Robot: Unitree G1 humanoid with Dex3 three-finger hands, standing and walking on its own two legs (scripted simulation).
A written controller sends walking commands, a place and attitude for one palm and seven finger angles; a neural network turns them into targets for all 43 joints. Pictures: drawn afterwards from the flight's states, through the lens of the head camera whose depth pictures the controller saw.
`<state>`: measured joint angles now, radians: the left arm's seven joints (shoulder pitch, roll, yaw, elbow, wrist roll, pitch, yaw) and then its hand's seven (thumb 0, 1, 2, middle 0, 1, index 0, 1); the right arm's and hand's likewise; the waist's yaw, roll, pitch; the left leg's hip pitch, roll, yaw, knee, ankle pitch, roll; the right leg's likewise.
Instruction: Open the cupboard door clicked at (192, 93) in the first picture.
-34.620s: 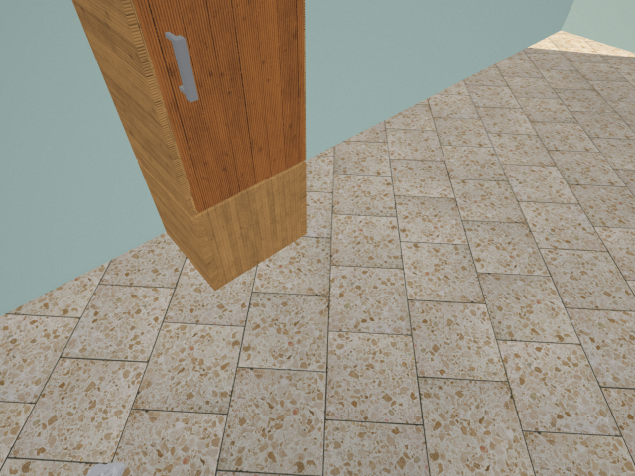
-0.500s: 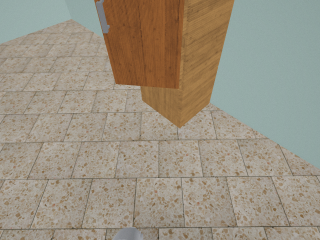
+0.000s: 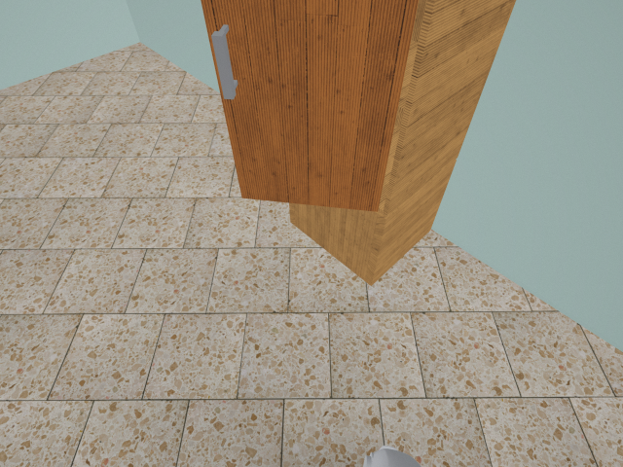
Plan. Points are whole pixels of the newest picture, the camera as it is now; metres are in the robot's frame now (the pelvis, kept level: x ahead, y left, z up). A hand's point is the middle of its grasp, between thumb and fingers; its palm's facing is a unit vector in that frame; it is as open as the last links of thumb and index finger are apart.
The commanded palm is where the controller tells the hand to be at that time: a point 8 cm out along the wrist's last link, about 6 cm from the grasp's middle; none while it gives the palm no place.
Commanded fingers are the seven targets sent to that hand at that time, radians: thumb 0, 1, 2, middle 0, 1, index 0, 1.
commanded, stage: take the last steps up to it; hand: left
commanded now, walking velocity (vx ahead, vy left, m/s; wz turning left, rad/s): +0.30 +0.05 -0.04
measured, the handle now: (227, 62) +0.85 +0.24 +0.09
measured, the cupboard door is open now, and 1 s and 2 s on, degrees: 37 37 37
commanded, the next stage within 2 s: come to a stop and stand still in 0.48 s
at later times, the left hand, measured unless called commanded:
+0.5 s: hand (208, 446) +0.17 +0.17 -0.17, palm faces +0.07 -0.98 -0.20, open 7.2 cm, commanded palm none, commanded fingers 0.00 0.90 0.90 -0.20 -0.30 -0.20 -0.30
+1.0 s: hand (209, 329) +0.36 +0.22 -0.17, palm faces -0.03 -0.97 -0.23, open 7.4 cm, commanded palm none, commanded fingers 0.00 0.90 0.90 -0.20 -0.30 -0.20 -0.30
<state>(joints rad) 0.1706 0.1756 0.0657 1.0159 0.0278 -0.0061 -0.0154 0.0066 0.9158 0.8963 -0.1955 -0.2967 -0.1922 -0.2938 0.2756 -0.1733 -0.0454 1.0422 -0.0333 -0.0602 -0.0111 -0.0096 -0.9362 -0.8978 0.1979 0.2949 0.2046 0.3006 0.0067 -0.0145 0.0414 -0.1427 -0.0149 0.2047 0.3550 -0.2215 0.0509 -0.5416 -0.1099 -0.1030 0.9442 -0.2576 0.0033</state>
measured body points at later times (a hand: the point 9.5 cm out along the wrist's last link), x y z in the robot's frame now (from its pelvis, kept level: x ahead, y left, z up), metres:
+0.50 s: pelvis +0.19 -0.01 +0.00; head +0.23 -0.01 +0.45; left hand +0.17 +0.22 -0.15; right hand +0.25 -0.24 -0.15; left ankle +0.28 +0.14 -0.71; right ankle +0.13 -0.11 -0.74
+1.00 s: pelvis +0.27 +0.02 +0.00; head +0.32 +0.03 +0.44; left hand +0.36 +0.27 -0.15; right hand +0.32 -0.22 -0.15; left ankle +0.32 +0.13 -0.74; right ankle +0.24 -0.12 -0.70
